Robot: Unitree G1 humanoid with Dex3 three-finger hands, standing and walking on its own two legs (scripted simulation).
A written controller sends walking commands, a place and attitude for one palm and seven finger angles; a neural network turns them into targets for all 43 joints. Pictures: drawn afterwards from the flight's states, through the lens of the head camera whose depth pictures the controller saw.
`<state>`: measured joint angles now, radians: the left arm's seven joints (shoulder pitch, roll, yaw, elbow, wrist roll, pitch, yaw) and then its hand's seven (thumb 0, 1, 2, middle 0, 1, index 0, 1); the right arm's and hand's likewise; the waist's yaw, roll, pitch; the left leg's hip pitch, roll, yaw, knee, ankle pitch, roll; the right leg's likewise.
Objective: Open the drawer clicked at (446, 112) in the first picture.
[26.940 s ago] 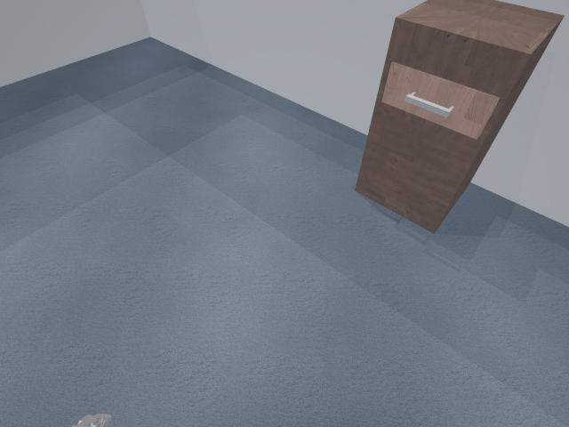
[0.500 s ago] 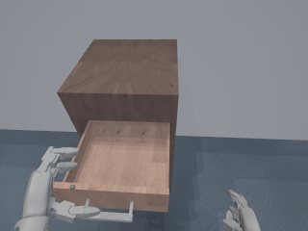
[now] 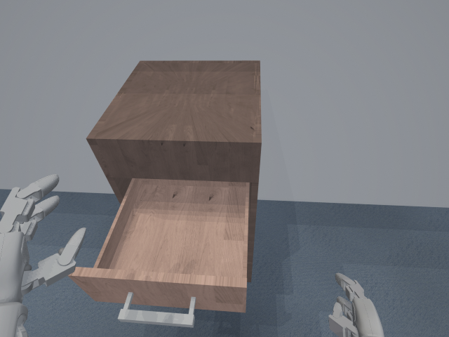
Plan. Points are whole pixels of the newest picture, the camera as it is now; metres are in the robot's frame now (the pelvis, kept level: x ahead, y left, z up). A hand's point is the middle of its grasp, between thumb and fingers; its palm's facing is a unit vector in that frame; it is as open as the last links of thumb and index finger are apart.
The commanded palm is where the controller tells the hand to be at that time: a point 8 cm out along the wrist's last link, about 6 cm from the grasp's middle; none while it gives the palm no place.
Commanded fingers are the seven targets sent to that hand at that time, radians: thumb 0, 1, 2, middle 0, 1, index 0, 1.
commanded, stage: draw the hand back to the body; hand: left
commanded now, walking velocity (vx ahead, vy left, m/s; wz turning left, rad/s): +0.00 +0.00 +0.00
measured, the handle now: (159, 308) +0.21 +0.19 -0.17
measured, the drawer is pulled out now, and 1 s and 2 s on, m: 0.28 0.28 0.28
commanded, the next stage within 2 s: step back with the hand held close in 0.28 s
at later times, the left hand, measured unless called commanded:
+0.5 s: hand (63, 248) +0.18 +0.23 +0.16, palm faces +0.40 -0.80 -0.46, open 7.4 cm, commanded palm +0.12 +0.27 +0.17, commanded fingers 0.00 0.90 0.90 -0.20 -0.30 -0.20 -0.30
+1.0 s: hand (51, 293) +0.13 +0.23 +0.15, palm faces +0.38 -0.79 -0.48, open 7.4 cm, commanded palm +0.07 +0.27 +0.17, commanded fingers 0.00 0.90 0.90 -0.20 -0.30 -0.20 -0.30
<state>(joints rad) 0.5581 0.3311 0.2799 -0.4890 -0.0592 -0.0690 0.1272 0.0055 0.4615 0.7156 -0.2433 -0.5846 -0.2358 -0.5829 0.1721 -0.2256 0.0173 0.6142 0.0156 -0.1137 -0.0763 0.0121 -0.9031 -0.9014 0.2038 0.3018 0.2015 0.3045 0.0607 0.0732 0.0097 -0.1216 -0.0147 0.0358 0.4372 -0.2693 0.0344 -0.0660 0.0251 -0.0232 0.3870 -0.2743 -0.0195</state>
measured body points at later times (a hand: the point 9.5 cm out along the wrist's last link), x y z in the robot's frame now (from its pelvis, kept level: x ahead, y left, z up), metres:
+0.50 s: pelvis -0.01 -0.01 +0.00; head -0.01 -0.03 +0.45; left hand +0.15 +0.27 +0.19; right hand +0.18 -0.24 -0.08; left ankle -0.02 +0.09 -0.74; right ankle -0.04 -0.11 -0.74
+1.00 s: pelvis -0.06 -0.01 -0.01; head -0.03 -0.02 +0.43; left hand +0.10 +0.27 +0.18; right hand +0.11 -0.24 -0.10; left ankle -0.02 +0.09 -0.74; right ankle -0.04 -0.11 -0.74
